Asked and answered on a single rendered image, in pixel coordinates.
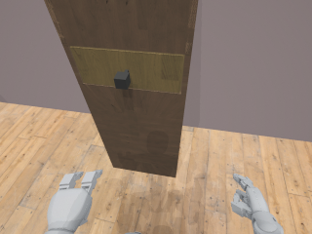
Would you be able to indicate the handle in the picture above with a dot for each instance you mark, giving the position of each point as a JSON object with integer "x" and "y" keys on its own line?
{"x": 122, "y": 80}

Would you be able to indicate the cabinet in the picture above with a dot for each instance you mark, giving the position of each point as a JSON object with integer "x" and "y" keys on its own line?
{"x": 140, "y": 129}

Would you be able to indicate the robot right hand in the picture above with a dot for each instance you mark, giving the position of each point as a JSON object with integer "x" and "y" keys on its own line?
{"x": 252, "y": 201}

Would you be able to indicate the robot left hand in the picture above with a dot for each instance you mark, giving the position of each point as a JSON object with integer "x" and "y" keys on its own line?
{"x": 69, "y": 208}

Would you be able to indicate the drawer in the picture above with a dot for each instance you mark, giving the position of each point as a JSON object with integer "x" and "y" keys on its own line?
{"x": 148, "y": 70}

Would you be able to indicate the right robot forearm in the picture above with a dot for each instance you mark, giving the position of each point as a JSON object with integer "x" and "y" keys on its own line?
{"x": 265, "y": 223}

